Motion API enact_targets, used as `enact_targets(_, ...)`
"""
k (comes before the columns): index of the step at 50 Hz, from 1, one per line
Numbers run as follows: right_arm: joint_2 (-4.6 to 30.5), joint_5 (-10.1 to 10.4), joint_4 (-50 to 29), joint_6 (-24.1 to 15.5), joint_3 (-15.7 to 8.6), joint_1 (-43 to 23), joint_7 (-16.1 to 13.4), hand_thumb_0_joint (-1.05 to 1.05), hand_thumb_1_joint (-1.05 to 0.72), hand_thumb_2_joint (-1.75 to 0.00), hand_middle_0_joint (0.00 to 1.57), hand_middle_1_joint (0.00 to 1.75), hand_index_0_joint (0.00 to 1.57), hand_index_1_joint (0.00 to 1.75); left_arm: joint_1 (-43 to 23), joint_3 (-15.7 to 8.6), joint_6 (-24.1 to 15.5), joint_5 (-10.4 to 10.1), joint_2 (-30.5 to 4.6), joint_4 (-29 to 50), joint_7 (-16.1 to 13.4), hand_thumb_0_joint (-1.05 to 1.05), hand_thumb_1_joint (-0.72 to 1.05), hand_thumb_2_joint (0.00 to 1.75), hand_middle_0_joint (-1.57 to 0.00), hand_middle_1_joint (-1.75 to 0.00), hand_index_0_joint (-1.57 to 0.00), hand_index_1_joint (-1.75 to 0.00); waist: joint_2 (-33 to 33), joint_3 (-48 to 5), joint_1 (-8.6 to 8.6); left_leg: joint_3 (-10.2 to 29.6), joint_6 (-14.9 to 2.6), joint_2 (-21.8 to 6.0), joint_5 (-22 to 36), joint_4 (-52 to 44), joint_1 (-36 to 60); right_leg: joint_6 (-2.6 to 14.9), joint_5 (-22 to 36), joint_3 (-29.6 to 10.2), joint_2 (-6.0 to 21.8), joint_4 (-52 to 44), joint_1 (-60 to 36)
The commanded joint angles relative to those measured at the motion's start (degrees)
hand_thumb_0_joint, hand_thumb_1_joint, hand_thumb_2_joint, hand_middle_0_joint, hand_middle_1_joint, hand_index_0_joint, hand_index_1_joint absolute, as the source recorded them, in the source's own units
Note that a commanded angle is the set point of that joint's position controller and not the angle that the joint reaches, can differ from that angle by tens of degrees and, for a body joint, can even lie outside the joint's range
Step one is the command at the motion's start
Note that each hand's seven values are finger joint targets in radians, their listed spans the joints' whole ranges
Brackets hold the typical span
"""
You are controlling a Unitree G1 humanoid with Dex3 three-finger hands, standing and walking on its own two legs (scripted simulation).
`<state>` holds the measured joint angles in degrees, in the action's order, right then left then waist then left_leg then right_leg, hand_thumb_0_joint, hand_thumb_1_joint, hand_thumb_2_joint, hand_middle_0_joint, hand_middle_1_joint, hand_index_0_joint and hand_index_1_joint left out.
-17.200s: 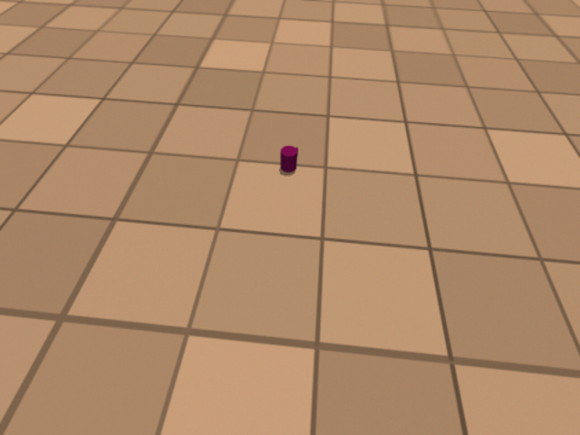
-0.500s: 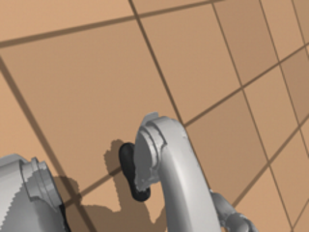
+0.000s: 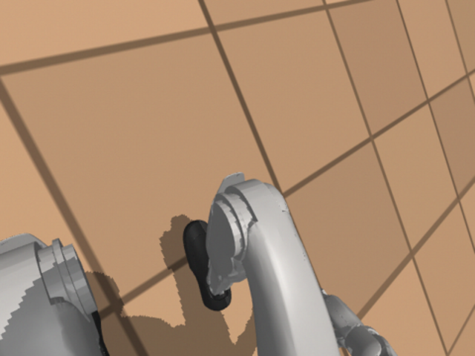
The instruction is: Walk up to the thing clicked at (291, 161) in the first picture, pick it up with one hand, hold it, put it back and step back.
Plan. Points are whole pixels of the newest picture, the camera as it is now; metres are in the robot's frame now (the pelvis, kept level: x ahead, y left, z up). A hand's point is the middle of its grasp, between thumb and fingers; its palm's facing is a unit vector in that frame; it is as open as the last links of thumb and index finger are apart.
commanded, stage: close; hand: left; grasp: from above
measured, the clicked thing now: out of the picture +0.49 +0.40 -0.26
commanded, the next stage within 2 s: rest palm in 2.00 s
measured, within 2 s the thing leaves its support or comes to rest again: neither
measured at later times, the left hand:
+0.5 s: hand out of the picture +0.46 +0.40 -0.21, palm faces -0.43 -0.14 -0.89, open 11.8 cm
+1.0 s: hand out of the picture +0.46 +0.40 -0.21, palm faces -0.43 -0.14 -0.89, open 11.8 cm
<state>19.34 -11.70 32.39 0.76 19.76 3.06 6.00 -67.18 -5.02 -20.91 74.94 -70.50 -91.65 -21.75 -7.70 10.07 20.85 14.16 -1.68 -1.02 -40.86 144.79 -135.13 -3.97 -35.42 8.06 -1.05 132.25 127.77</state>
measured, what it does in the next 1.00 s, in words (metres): stands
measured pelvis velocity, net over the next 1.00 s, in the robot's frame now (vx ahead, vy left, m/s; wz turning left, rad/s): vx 0.00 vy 0.00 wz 0.00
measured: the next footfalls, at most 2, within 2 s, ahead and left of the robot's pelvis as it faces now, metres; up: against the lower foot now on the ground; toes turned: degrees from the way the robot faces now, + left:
none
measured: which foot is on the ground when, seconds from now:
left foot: down 0.00-1.00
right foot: down 0.00-1.00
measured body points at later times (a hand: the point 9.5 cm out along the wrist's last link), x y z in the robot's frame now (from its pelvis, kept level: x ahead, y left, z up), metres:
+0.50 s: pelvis +0.00 +0.00 +0.00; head +0.28 +0.14 +0.32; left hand +0.48 +0.41 -0.16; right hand +0.08 -0.26 -0.06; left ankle +0.06 +0.12 -0.28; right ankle +0.13 -0.13 -0.28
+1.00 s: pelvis +0.00 +0.00 +0.00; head +0.28 +0.14 +0.32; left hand +0.48 +0.41 -0.16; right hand +0.08 -0.26 -0.06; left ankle +0.06 +0.12 -0.28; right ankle +0.13 -0.13 -0.28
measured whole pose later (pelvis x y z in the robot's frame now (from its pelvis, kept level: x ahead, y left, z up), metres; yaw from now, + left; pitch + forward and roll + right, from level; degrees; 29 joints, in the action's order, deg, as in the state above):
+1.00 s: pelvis +0.00 +0.00 +0.00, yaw +0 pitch +28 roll -16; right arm 19.9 -11.9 32.4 -0.1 20.0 3.9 5.7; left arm -67.2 -4.4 -20.4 75.1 -70.6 -92.0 -21.8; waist -7.6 10.4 21.0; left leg 14.1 -1.8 -0.8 -40.2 145.1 -135.5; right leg -3.7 -34.9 8.1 -1.1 132.5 127.9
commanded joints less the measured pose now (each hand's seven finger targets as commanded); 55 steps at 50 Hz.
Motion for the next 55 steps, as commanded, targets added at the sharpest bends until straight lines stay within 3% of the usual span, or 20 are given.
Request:
enact_targets(1, 18.51, -0.36, 0.93, 0.22, -6.04, 10.30, -0.65, 0.00, -0.92, -0.91, 0.20, 0.30, 0.20, 0.30, -8.65, 0.30, 0.78, 0.29, -12.54, 3.80, -0.22, 0.00, -0.22, 1.39, -0.15, -1.62, -0.21, -1.57, 30.13, -35.21, 2.17, -3.51, 0.84, -1.50, 14.28, -16.66, 31.62, 5.25, 9.25, 5.80, -2.07, -9.51, -15.52)
enact_targets(6, 19.16, -0.35, 1.02, 0.21, -6.12, 10.61, -0.69, 0.00, -0.92, -0.91, 0.20, 0.30, 0.20, 0.30, -9.43, -0.02, 0.91, 0.57, -12.96, 3.78, -0.45, 0.00, -0.22, 1.37, -0.15, -1.63, -0.21, -1.57, 30.48, -34.81, 2.65, -2.99, 1.14, -1.43, 16.22, -16.72, 32.69, 5.21, 10.28, 5.95, -1.70, -9.29, -14.95)
enact_targets(8, 18.59, -0.26, 0.93, 0.20, -6.13, 9.90, -0.62, 0.00, -0.92, -0.91, 0.20, 0.30, 0.20, 0.30, -8.98, -0.08, 0.84, 0.59, -13.42, 3.13, -0.61, 0.00, -0.21, 1.37, -0.15, -1.63, -0.21, -1.57, 30.45, -35.08, 1.81, -3.33, 0.95, -1.47, 14.22, -16.81, 31.62, 5.28, 9.31, 5.66, -1.86, -9.37, -15.41)
enact_targets(10, 19.10, -0.38, 0.76, 0.16, -6.23, 10.94, -0.65, 0.00, -0.91, -0.91, 0.20, 0.30, 0.20, 0.30, -9.39, -0.03, 0.85, 0.90, -13.09, 3.63, -0.70, 0.00, -0.21, 1.41, -0.16, -1.64, -0.21, -1.58, 29.34, -34.82, 2.79, -3.43, 0.86, -1.24, 14.49, -16.32, 30.91, 5.36, 9.75, 5.66, -1.75, -9.46, -15.91)
enact_targets(30, 19.46, -0.48, 0.93, -0.43, -6.12, 11.28, -0.99, 0.00, -0.92, -0.91, 0.20, 0.30, 0.20, 0.30, -9.70, -0.28, 1.32, 0.17, -13.40, 3.32, -0.78, 0.00, -0.21, 1.46, -0.17, -1.66, -0.22, -1.62, 28.97, -35.36, 2.76, -3.97, 0.80, -1.17, 14.26, -15.36, 29.64, 5.39, 9.89, 5.83, -1.93, -9.85, -16.59)
enact_targets(36, 19.64, -0.44, 0.69, -0.53, -5.70, 11.45, -1.00, 0.00, -0.92, -0.91, 0.20, 0.30, 0.20, 0.30, -9.27, -0.08, 1.48, -0.15, -13.03, 3.53, -0.44, 0.00, -0.19, 1.43, -0.17, -1.67, -0.22, -1.62, 28.75, -33.78, 3.07, -3.78, 0.90, -1.13, 13.95, -15.71, 29.64, 5.33, 9.51, 5.80, -1.76, -9.85, -16.13)
enact_targets(40, 19.43, -0.35, 0.35, -0.74, -5.96, 11.02, -1.04, 0.00, -0.92, -0.91, 0.20, 0.30, 0.20, 0.30, -9.03, 0.13, 1.49, 0.03, -13.11, 3.45, -0.35, 0.00, -0.18, 1.43, -0.17, -1.70, -0.23, -1.63, 29.60, -33.98, 2.34, -3.39, 1.02, -1.31, 12.17, -16.51, 30.34, 5.46, 8.16, 5.87, -1.82, -9.69, -14.85)
enact_targets(41, 19.53, -0.53, 0.53, -0.64, -5.88, 10.92, -1.06, 0.00, -0.92, -0.91, 0.20, 0.30, 0.20, 0.30, -9.22, 0.44, 1.40, -0.07, -12.34, 3.24, -0.31, 0.00, -0.19, 1.45, -0.18, -1.70, -0.23, -1.64, 29.08, -33.59, 3.00, -3.47, 0.94, -1.22, 12.04, -16.10, 29.37, 5.37, 8.32, 6.04, -1.82, -9.84, -15.09)
enact_targets(42, 19.71, -0.58, 0.67, -0.61, -5.94, 10.95, -1.04, 0.00, -0.93, -0.91, 0.20, 0.30, 0.20, 0.30, -9.57, 0.16, 1.23, -0.11, -12.55, 4.02, -0.43, 0.00, -0.27, 1.37, -0.14, -1.66, -0.20, -1.60, 29.03, -34.30, 2.94, -3.37, 0.97, -1.20, 12.80, -16.09, 29.77, 5.33, 9.01, 6.22, -1.83, -9.77, -15.59)
enact_targets(47, 19.96, -0.52, 0.77, -0.62, -6.17, 11.51, -1.06, 0.00, -0.91, -0.91, 0.20, 0.30, 0.20, 0.30, -8.85, 0.21, 1.46, 0.16, -12.15, 3.76, -0.15, 0.00, -0.24, 1.30, -0.13, -1.58, -0.19, -1.51, 29.27, -34.32, 2.93, -3.09, 1.12, -1.22, 15.95, -15.40, 31.17, 5.39, 10.53, 6.01, -1.64, -9.50, -14.72)
enact_targets(49, 19.75, -0.55, 1.34, -0.45, -6.00, 11.71, -0.94, 0.00, -0.91, -0.91, 0.20, 0.30, 0.20, 0.30, -7.99, 0.45, 1.32, -0.27, -11.39, 2.47, -0.07, 0.00, -0.24, 1.33, -0.14, -1.59, -0.19, -1.53, 28.94, -32.82, 3.29, -3.20, 1.10, -1.21, 14.58, -15.76, 30.54, 5.38, 9.40, 6.18, -1.65, -9.84, -14.68)
enact_targets(51, 19.42, -0.47, 0.98, -0.63, -5.91, 10.85, -0.97, 0.00, -0.92, -0.91, 0.20, 0.30, 0.20, 0.30, -8.77, 0.38, 1.16, -0.17, -12.19, 3.19, -0.15, 0.00, -0.23, 1.33, -0.14, -1.61, -0.20, -1.54, 28.38, -33.55, 2.54, -3.51, 0.92, -1.26, 12.54, -16.13, 29.39, 5.44, 8.51, 5.92, -1.87, -10.02, -15.36)
enact_targets(55, 19.88, -0.53, 0.53, -0.64, -6.30, 11.06, -0.95, 0.00, -0.91, -0.91, 0.20, 0.30, 0.20, 0.30, -9.39, 0.01, 1.10, -0.25, -12.33, 4.07, -0.03, 0.00, -0.22, 1.33, -0.14, -1.61, -0.20, -1.54, 29.08, -33.97, 2.88, -3.06, 1.15, -1.16, 13.19, -16.30, 30.57, 5.47, 8.67, 6.05, -1.64, -9.72, -14.53)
